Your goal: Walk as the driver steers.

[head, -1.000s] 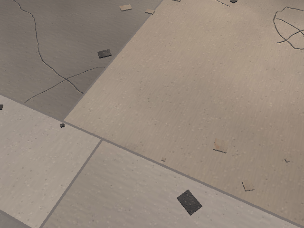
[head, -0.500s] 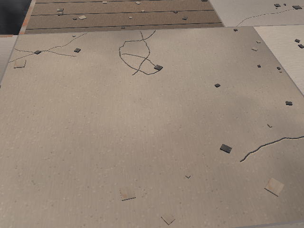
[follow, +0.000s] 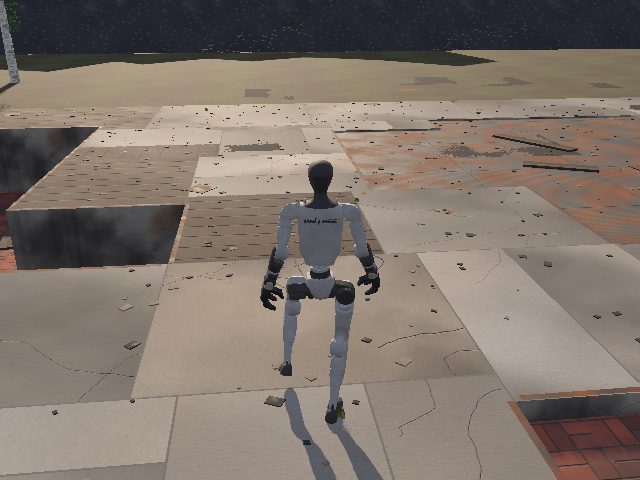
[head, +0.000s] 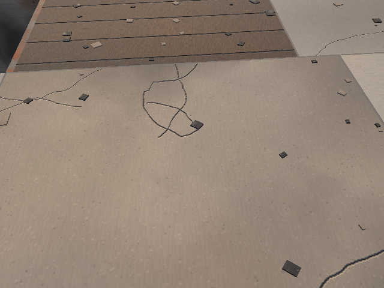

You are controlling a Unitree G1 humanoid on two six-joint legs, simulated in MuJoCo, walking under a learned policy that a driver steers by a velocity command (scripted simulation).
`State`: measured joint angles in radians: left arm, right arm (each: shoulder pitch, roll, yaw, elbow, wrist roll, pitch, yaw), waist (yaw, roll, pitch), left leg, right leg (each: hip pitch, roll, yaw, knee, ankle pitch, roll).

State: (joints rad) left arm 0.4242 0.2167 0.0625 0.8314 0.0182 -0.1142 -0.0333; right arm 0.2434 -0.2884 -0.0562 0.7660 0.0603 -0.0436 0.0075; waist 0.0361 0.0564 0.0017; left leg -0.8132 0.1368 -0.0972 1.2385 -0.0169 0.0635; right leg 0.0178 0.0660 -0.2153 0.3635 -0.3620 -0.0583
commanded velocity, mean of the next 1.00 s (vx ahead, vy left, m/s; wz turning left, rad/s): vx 0.97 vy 0.00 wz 0.90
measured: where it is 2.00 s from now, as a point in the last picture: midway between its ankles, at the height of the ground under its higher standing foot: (121, 187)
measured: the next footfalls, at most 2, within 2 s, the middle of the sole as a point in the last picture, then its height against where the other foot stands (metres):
left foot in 0.20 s outside the picture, level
right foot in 0.62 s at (213, 228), level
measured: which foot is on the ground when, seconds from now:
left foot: up 0.00-0.18, down 0.20-0.60, up 0.62-1.00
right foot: down 0.00-0.20, up 0.22-0.60, down 0.62-1.00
